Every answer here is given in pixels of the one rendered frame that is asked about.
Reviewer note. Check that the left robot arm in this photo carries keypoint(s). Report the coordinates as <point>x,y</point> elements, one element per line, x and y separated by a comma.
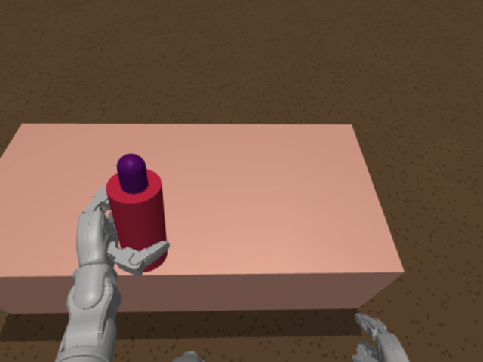
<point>92,303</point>

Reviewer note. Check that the left robot hand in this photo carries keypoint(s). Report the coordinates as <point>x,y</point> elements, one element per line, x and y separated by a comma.
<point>97,240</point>

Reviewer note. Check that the bottle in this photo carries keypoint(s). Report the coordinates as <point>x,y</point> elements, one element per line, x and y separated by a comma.
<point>136,201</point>

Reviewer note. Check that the right robot hand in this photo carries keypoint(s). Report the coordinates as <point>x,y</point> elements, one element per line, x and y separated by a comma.
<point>388,347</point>

